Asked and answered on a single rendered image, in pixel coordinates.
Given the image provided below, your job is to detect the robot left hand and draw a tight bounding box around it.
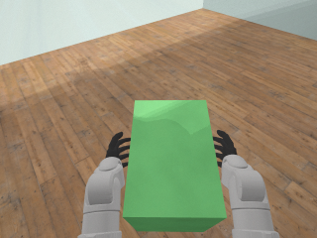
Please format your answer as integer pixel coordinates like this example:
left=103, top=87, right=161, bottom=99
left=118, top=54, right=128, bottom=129
left=105, top=132, right=131, bottom=168

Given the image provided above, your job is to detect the carton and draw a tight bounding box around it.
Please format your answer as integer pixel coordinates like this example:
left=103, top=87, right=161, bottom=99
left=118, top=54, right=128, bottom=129
left=122, top=100, right=227, bottom=232

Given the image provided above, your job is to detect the robot right hand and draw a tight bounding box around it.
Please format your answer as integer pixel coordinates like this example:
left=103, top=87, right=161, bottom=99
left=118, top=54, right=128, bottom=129
left=212, top=130, right=238, bottom=168

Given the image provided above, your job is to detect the right robot forearm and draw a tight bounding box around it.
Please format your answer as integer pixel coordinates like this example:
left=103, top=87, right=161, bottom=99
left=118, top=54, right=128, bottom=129
left=221, top=154, right=280, bottom=238

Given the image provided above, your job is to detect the left robot forearm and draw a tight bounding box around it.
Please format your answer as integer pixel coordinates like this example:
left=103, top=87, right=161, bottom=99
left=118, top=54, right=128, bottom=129
left=77, top=157, right=125, bottom=238

